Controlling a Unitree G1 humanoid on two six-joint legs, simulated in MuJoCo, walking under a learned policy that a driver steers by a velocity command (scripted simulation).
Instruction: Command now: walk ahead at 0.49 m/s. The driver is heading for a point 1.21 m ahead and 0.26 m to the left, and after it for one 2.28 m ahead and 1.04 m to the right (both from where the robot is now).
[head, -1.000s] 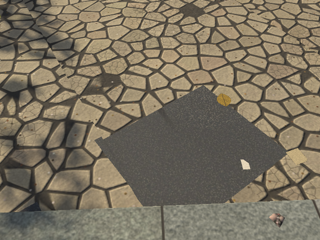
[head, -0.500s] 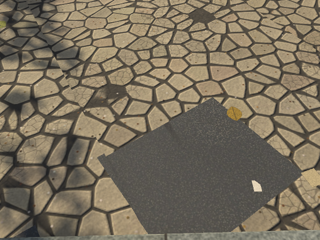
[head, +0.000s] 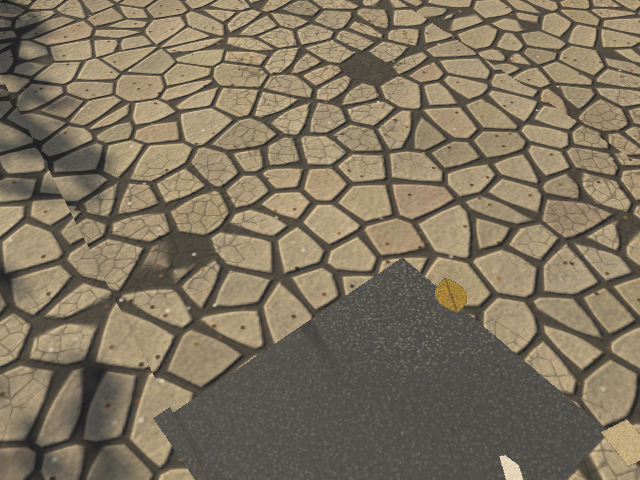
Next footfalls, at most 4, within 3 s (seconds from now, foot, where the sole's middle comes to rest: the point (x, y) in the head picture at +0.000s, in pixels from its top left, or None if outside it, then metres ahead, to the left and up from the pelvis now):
0.26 right None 0.26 -0.12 -0.78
0.78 left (286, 474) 0.57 0.08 -0.89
1.20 right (316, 344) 0.90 0.00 -0.89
1.68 left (199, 334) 0.94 0.31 -0.89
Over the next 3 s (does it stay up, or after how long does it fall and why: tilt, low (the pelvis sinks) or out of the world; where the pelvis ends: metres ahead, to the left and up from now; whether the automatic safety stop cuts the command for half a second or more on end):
stays up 1.12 0.35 -0.11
